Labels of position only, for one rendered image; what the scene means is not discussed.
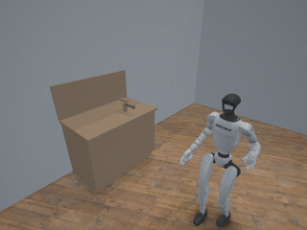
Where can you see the robot right thigh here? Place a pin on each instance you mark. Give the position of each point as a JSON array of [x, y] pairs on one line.
[[205, 171]]

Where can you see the robot left hand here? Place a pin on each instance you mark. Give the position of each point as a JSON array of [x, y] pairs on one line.
[[251, 159]]

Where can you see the robot right hand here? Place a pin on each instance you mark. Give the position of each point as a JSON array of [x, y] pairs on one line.
[[183, 159]]

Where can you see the robot left forearm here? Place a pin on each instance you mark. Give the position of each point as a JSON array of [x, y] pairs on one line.
[[256, 150]]

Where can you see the counter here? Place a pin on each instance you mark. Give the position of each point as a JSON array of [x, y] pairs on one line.
[[104, 137]]

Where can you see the right robot upper arm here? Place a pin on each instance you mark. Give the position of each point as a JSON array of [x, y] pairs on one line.
[[210, 123]]

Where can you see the left robot upper arm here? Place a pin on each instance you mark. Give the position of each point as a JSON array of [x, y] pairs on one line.
[[247, 129]]

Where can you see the tap lever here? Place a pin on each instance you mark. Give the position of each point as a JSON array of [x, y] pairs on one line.
[[132, 106]]

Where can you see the robot right forearm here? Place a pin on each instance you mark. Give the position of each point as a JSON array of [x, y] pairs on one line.
[[198, 142]]

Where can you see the robot torso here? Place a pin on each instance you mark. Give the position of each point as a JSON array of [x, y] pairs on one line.
[[226, 136]]

